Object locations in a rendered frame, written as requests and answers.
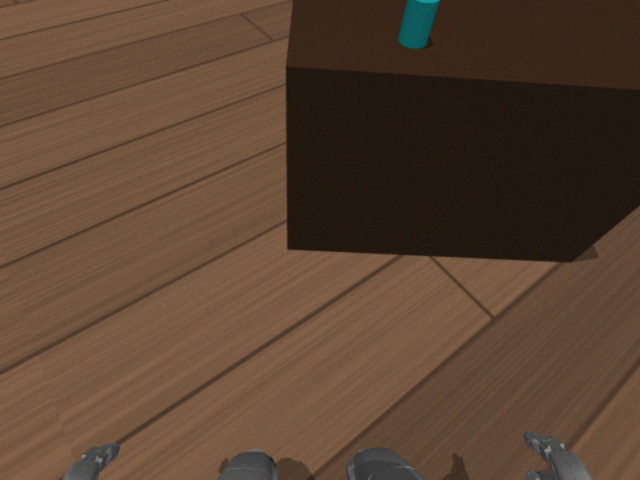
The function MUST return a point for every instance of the right robot hand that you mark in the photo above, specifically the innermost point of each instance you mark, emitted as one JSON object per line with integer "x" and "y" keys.
{"x": 565, "y": 465}

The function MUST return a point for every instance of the can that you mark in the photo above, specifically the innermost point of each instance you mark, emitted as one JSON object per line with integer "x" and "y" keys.
{"x": 417, "y": 22}

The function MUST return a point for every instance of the left robot hand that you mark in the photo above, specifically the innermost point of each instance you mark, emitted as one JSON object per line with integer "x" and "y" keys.
{"x": 92, "y": 463}

